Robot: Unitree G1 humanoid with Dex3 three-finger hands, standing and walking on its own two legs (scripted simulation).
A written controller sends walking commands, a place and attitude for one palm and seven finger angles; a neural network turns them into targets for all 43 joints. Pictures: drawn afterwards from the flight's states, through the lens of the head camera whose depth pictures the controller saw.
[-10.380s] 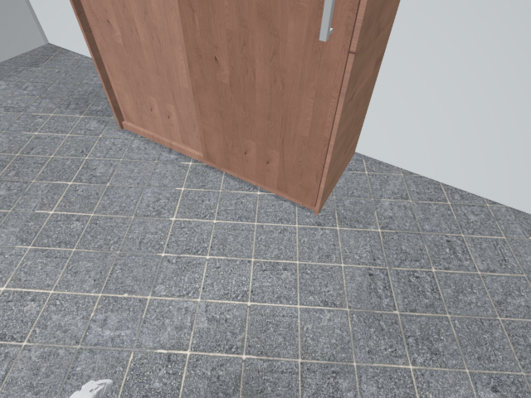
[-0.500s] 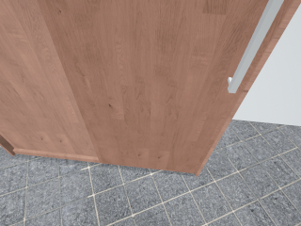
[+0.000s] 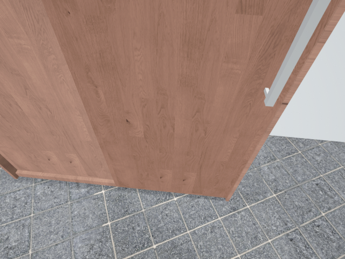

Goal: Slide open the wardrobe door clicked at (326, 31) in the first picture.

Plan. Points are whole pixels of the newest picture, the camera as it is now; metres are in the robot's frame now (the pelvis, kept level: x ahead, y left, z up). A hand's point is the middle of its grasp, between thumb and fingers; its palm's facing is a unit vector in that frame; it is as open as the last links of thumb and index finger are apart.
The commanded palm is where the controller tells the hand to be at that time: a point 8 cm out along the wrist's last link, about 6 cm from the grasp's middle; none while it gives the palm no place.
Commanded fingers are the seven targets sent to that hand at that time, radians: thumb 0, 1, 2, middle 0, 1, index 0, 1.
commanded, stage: shuffle to correct the standing spot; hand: right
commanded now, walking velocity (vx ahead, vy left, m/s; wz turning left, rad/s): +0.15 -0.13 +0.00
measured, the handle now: (291, 48) +0.54 -0.25 +0.23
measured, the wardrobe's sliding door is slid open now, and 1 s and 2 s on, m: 0.00 0.00 0.00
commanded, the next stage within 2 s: come to a stop and stand still in 0.42 s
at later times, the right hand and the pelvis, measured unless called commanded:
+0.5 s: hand out of the picture +0.09 -0.21 -0.18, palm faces +0.08 +0.97 -0.23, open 7.3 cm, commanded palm none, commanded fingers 0.00 -0.90 -0.90 0.20 0.30 0.20 0.30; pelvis +0.07 -0.03 -0.02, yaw -2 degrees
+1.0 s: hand out of the picture +0.13 -0.23 -0.18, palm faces +0.08 +0.97 -0.22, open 7.4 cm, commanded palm none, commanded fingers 0.00 -0.90 -0.90 0.20 0.30 0.20 0.30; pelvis +0.11 -0.05 -0.01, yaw -1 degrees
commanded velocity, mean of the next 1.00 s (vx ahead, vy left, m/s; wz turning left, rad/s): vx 0.01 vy -0.04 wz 0.00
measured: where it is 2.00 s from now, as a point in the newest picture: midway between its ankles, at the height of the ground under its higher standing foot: outside the picture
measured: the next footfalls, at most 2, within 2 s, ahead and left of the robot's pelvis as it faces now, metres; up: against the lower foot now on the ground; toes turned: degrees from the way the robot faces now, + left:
left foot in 0.48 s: +0.12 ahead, +0.07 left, +0.00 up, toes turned +6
right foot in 0.76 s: +0.15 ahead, -0.15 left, +0.00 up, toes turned -4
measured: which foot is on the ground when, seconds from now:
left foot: down 0.00-0.24, up 0.26-0.46, down 0.48-0.78, up 0.80-1.00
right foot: down 0.00-0.48, up 0.50-0.74, down 0.76-1.00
